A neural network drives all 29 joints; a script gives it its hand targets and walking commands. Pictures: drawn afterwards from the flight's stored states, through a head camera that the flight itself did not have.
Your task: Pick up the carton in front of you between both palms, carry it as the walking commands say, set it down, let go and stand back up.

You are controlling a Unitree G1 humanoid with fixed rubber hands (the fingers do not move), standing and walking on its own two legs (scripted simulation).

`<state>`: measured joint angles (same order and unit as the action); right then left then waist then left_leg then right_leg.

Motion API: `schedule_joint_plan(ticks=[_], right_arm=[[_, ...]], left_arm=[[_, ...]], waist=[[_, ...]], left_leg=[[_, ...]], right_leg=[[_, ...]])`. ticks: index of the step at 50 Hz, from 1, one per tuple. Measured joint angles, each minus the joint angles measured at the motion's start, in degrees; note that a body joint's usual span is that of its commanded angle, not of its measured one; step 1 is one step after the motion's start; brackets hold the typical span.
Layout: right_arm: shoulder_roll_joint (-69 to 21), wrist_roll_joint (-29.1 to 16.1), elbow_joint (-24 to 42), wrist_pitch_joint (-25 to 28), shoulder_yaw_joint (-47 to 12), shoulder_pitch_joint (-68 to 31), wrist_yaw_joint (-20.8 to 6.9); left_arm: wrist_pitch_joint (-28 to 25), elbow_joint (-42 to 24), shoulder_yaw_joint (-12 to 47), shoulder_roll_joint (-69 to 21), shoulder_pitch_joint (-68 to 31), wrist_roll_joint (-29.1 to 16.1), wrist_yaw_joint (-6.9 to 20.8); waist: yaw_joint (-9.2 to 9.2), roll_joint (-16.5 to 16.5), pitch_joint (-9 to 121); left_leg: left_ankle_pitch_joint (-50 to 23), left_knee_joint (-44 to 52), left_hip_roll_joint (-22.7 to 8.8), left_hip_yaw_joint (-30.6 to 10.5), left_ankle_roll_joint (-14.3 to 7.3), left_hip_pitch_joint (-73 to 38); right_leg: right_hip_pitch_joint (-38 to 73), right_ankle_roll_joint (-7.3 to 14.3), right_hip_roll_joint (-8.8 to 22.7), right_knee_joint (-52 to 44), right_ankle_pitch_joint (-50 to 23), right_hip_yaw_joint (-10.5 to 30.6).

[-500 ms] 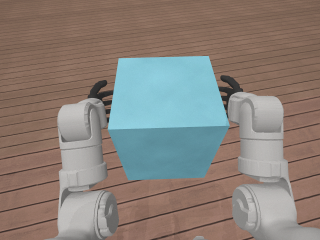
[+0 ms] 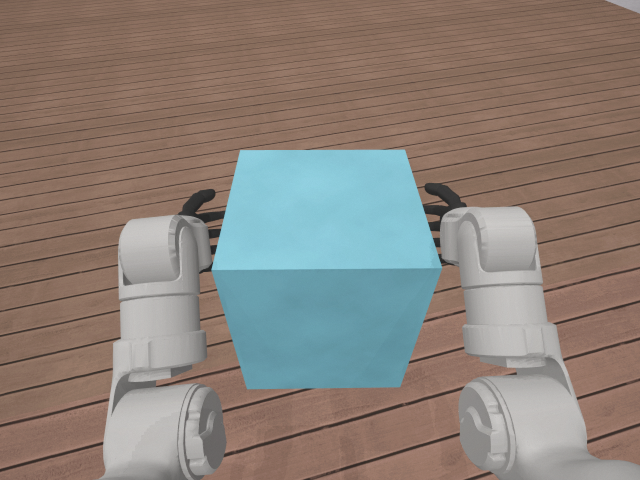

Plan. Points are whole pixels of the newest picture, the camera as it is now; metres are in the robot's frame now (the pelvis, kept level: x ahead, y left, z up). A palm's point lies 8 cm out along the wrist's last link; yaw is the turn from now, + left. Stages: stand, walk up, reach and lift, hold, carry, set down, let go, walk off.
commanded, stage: carry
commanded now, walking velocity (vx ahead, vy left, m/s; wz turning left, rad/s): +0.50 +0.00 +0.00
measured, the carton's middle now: (323, 273) +0.38 -0.02 +0.08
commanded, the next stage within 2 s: none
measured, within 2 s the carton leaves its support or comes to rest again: neither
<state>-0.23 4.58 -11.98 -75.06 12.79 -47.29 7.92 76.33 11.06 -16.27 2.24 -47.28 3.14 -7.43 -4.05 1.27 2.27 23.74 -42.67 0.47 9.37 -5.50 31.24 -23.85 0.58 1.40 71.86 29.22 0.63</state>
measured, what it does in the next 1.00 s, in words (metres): climbs: right foot, then left foot 0.05 m higher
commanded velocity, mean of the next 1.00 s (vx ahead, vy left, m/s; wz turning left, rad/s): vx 0.50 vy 0.00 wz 0.00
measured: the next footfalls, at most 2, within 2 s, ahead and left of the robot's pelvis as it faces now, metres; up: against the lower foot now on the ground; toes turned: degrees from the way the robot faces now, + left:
right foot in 0.26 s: +0.35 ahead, -0.12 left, +0.03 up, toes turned -8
left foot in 0.66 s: +0.63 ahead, +0.09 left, +0.08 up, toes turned +7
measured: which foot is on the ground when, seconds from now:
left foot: down 0.00-0.30, up 0.32-0.64, down 0.66-1.00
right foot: up 0.00-0.24, down 0.26-0.68, up 0.70-1.00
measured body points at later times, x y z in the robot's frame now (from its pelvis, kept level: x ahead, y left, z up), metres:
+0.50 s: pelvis +0.31 -0.04 +0.06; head +0.33 -0.04 +0.51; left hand +0.68 +0.15 +0.22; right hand +0.71 -0.15 +0.22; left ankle +0.33 +0.08 -0.56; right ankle +0.30 -0.12 -0.67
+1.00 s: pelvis +0.63 -0.01 +0.11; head +0.67 -0.01 +0.56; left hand +1.04 +0.12 +0.27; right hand +1.01 -0.19 +0.27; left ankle +0.58 +0.08 -0.63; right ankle +0.77 -0.12 -0.59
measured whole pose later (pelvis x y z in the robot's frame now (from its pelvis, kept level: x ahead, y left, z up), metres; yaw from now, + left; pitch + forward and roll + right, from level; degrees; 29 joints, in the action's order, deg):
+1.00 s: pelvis +0.63 -0.01 +0.11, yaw -1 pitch +5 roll +0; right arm -0.2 1.3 -1.7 -75.9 14.7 -47.9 8.9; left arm 77.6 -0.1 -17.6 -0.1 -48.1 4.9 -7.3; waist -5.0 0.0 0.4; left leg 28.8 -28.8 -0.7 7.8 -2.7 13.5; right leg -39.0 1.7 2.3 43.4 17.9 -3.9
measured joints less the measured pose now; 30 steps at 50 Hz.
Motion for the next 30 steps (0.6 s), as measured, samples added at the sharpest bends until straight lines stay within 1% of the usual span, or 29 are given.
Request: schedule_joint_plan(ticks=[1,2,5,7,9,11,13,14,15,16,18,19,21,24,26,28,30], right_arm=[[0.2,-0.8,1.0,-0.2,-0.4,0.9,0.3],[0.5,-1.6,2.1,-0.4,-0.7,1.6,0.5],[0.7,-3.0,5.3,-0.6,-0.3,1.8,1.3],[0.6,-3.3,7.0,-0.5,0.3,1.1,1.5],[0.5,-3.2,8.2,-0.5,0.9,0.2,1.5],[0.5,-3.1,8.4,-0.5,1.3,-0.8,1.5],[1.0,-3.1,7.5,-0.8,1.9,-1.6,1.4],[1.6,-3.1,6.7,-1.0,2.1,-2.1,1.2],[2.3,-3.0,5.8,-0.9,2.4,-2.1,0.8],[2.7,-3.4,4.9,-0.9,2.9,-1.9,-0.3],[2.7,-2.6,2.9,-1.3,3.2,-1.8,-0.9],[2.5,-2.1,2.3,-1.7,3.3,-1.8,-1.0],[1.8,-1.0,2.1,-2.5,3.4,-2.0,-1.0],[1.1,-0.1,4.2,-3.4,3.6,-2.2,-1.0],[0.7,0.3,5.8,-3.5,4.0,-2.4,-1.0],[0.5,0.7,6.5,-3.5,4.3,-2.5,-1.0],[0.5,0.9,6.0,-3.3,4.6,-2.3,-1.1]], left_arm=[[0.4,-0.5,-0.1,-0.4,0.0,0.4,0.0],[0.7,-1.2,-0.2,-0.7,0.0,0.8,0.0],[1.1,-4.5,-0.7,-1.6,-0.2,1.5,0.0],[1.2,-7.0,-1.0,-2.0,-0.3,1.7,0.0],[1.2,-9.1,-1.2,-2.3,-0.5,1.9,0.0],[1.2,-9.9,-1.4,-2.4,-0.7,1.9,0.0],[1.0,-8.7,-1.2,-2.4,-1.4,2.0,0.0],[0.6,-7.2,-0.9,-2.5,-2.1,2.2,0.0],[-0.1,-5.4,-0.3,-2.7,-2.6,2.5,0.0],[-0.6,-3.7,0.3,-2.9,-2.7,2.7,0.1],[-0.6,-2.2,1.5,-2.8,-1.5,2.5,0.1],[-0.3,-2.1,2.1,-2.5,-0.6,2.0,0.1],[0.2,-2.7,2.8,-1.8,0.8,0.6,-0.1],[0.6,-4.5,2.8,-1.2,1.0,-1.1,-0.6],[0.4,-5.1,2.4,-1.1,0.3,-1.6,-0.9],[0.0,-4.6,2.0,-1.1,-0.5,-1.7,-0.9],[-0.3,-3.3,1.8,-1.2,-1.1,-1.5,-0.9]], waist=[[-0.69,-0.2,-0.6],[-1.17,-0.3,-1.3],[-1.95,-0.6,-2.9],[-2.04,-0.8,-3.2],[-1.77,-1.0,-2.8],[-1.03,-1.6,-1.8],[0.3,-2.8,-0.5],[1.25,-3.7,-0.2],[2.3,-4.1,0.1],[3.7,-3.6,0.5],[6.02,-2.4,0.7],[6.99,-2.1,0.7],[8.47,-1.7,0.4],[9.8,-1.5,-0.4],[10.16,-1.5,-0.5],[10.15,-1.5,0.0],[9.68,-1.1,1.0]], left_leg=[[0.0,1.7,0.0,-0.2,0.3,-1.7],[0.0,3.5,-0.1,-0.4,0.5,-3.4],[0.7,7.9,-0.5,-0.7,0.8,-8.2],[1.6,10.3,-0.6,-0.8,1.1,-11.1],[2.9,12.3,-0.8,-1.0,1.8,-14.1],[4.8,13.5,-1.5,-1.2,2.8,-17.2],[8.1,11.9,-3.1,-1.9,3.9,-19.6],[10.1,8.3,-4.5,-2.6,4.2,-19.8],[9.0,1.9,-5.6,-3.5,4.3,-18.1],[7.9,-6.5,-5.1,-5.5,4.6,-15.3],[6.6,-23.6,-2.7,-8.5,4.3,-8.2],[5.6,-29.5,-1.9,-8.9,4.0,-4.7],[3.5,-34.7,-1.2,-8.9,3.4,1.5],[1.8,-33.9,-1.8,-8.0,2.9,9.0],[0.8,-30.2,-2.8,-7.2,3.0,12.7],[-0.5,-23.2,-3.8,-6.3,3.1,14.4],[-1.5,-14.0,-4.0,-4.9,2.9,13.8]], right_leg=[[-3.7,0.5,-0.5,3.8,-0.9,-0.1],[-7.0,0.9,-0.7,5.3,-1.6,-0.3],[-14.8,1.5,-0.1,2.4,-2.1,-1.6],[-18.0,1.5,0.8,-3.8,-2.9,-2.5],[-18.8,1.5,1.6,-13.1,-5.0,-3.3],[-17.2,1.7,1.5,-22.8,-7.0,-4.8],[-12.7,2.5,0.2,-31.7,-9.7,-8.1],[-10.6,2.7,-0.7,-33.1,-12.4,-9.3],[-9.6,2.5,-1.1,-31.7,-11.6,-10.2],[-8.7,2.3,-1.2,-30.6,-9.5,-10.3],[-5.7,2.0,-1.3,-31.8,-6.5,-9.7],[-4.0,1.7,-1.3,-33.4,-6.1,-9.4],[-0.6,1.4,-1.2,-36.6,-5.9,-9.0],[4.4,1.2,-0.9,-40.4,-4.7,-8.6],[7.5,0.9,-0.8,-42.6,-3.6,-8.5],[10.8,0.4,-0.6,-44.7,-2.3,-8.4],[14.2,-0.7,0.0,-46.5,-0.7,-8.2]])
